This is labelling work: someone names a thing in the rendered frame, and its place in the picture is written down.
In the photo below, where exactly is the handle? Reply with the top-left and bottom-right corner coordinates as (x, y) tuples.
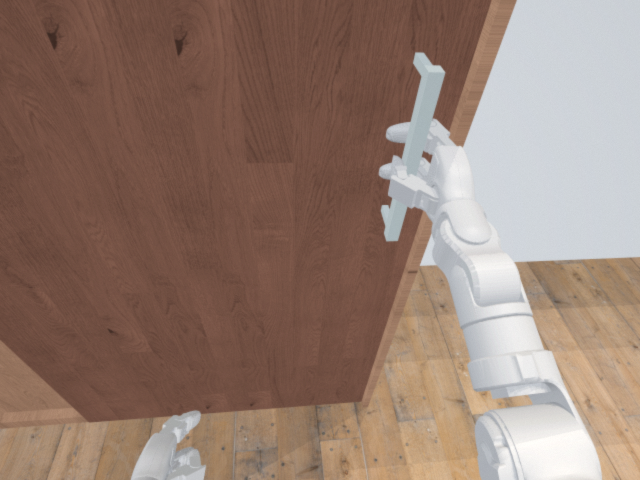
(381, 52), (445, 241)

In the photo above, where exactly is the robot right hand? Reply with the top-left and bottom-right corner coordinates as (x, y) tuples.
(379, 119), (475, 223)

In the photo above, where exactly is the robot left hand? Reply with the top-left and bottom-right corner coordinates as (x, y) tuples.
(131, 410), (206, 480)

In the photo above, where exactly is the right robot forearm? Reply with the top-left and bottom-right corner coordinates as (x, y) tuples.
(431, 199), (602, 480)

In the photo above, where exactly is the wardrobe door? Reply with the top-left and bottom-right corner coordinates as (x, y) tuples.
(0, 340), (73, 413)
(0, 0), (492, 423)

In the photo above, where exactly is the robot right upper arm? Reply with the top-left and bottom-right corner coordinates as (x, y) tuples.
(475, 402), (601, 480)

